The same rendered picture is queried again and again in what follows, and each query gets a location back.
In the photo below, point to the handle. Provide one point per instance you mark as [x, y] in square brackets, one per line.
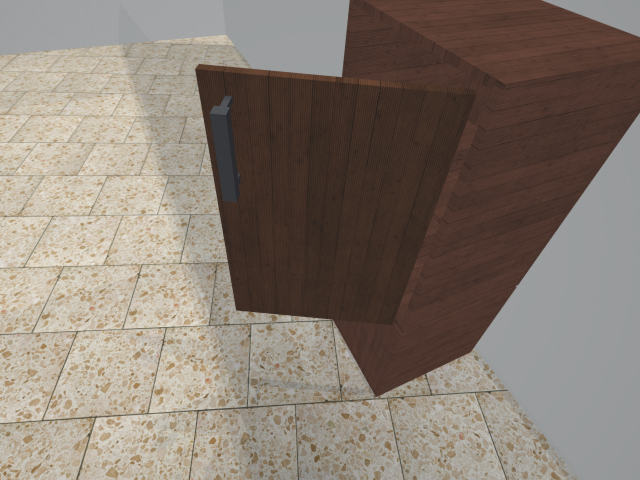
[221, 123]

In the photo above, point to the cupboard door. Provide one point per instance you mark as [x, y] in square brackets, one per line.
[340, 178]

